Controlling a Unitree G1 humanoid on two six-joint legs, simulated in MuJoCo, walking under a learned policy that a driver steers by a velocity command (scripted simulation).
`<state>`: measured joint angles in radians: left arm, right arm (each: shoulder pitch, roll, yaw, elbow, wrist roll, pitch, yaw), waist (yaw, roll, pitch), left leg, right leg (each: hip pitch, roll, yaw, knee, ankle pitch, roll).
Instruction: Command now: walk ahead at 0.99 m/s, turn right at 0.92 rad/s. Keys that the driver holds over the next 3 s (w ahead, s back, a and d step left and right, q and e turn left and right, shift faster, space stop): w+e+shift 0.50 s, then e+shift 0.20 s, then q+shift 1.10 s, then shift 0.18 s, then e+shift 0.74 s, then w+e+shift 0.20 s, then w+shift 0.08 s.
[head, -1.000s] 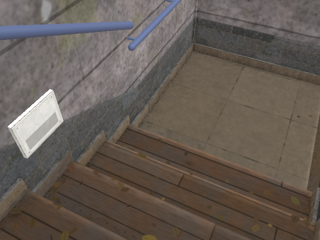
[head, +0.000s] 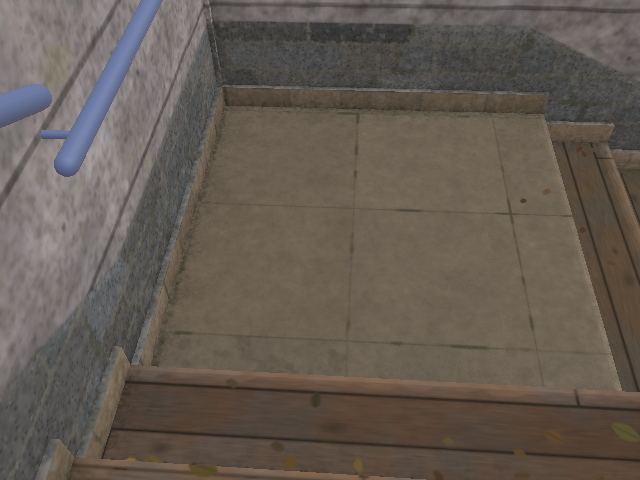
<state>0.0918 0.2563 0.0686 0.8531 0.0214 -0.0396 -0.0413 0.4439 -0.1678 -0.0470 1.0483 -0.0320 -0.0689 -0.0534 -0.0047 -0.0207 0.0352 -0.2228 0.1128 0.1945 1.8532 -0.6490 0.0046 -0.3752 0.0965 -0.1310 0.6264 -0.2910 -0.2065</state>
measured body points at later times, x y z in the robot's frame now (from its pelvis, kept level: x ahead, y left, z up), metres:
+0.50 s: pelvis +0.40 +0.04 -0.16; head +0.40 +0.05 +0.29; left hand +0.59 +0.26 -0.29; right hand +0.36 -0.24 -0.28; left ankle +0.44 +0.13 -0.87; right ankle +0.23 -0.01 -0.63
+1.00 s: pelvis +0.69 -0.06 -0.31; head +0.72 -0.08 +0.14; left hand +0.88 +0.10 -0.45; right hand +0.58 -0.31 -0.42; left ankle +0.84 +0.04 -0.97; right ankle +0.62 -0.12 -1.02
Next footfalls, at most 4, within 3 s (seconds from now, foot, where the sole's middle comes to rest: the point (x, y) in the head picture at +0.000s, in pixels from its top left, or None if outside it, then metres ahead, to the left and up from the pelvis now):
0.40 left None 0.48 0.12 -0.91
0.80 right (398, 469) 0.64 -0.15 -1.06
1.04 left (326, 392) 0.85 0.03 -1.06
1.32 right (426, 410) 0.79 -0.24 -1.06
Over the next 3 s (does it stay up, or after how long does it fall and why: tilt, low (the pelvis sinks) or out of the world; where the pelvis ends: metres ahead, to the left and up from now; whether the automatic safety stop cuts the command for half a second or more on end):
stays up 0.95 -0.03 -0.44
